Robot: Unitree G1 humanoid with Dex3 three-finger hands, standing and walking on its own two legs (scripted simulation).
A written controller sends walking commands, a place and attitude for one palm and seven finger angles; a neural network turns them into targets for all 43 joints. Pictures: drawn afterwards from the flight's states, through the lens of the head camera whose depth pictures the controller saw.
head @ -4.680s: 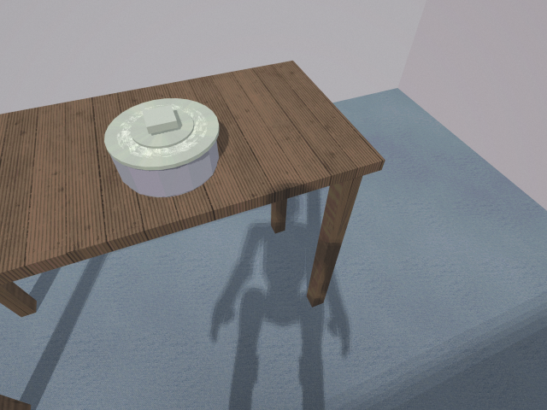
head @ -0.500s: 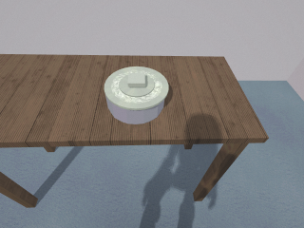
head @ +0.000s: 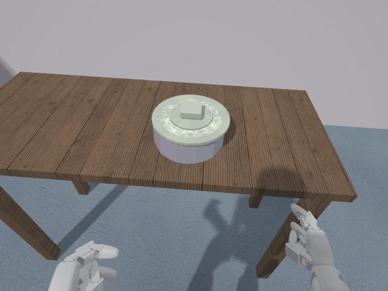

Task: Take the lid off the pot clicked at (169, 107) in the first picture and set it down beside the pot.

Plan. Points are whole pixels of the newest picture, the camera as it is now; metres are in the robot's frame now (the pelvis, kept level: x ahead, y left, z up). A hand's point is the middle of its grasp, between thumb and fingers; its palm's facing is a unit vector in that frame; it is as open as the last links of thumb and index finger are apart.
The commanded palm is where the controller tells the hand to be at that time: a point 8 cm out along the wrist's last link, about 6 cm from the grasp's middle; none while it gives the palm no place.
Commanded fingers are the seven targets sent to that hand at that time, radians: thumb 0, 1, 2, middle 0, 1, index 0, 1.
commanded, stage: lift the closed hand beside the body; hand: left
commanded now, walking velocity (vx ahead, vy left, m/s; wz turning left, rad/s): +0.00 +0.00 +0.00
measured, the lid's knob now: (191, 109) +0.53 +0.07 +0.11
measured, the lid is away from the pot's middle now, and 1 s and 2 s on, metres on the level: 0.00 0.00 0.00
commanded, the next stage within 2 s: raise the hand higher, near the body in 0.18 s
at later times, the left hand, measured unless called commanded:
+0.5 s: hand (72, 260) +0.15 +0.23 +0.06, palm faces +0.25 -0.88 -0.42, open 3.1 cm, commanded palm +0.10 +0.26 +0.09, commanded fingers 0.00 0.90 0.90 -1.30 -1.50 -1.30 -1.50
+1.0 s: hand (59, 233) +0.17 +0.23 +0.12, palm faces +0.32 -0.86 -0.39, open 3.1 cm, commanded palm +0.12 +0.27 +0.15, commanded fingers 0.00 0.90 0.90 -1.30 -1.50 -1.30 -1.50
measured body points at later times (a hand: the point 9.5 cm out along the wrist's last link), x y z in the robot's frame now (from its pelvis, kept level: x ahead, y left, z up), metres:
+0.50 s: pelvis +0.01 +0.00 +0.00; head +0.00 -0.02 +0.45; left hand +0.13 +0.27 +0.08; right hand +0.18 -0.22 -0.09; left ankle -0.01 +0.10 -0.74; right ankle +0.00 -0.11 -0.74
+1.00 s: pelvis +0.00 +0.00 +0.00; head -0.02 -0.01 +0.45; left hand +0.14 +0.28 +0.15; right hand +0.20 -0.20 -0.06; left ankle -0.01 +0.10 -0.74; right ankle +0.00 -0.11 -0.74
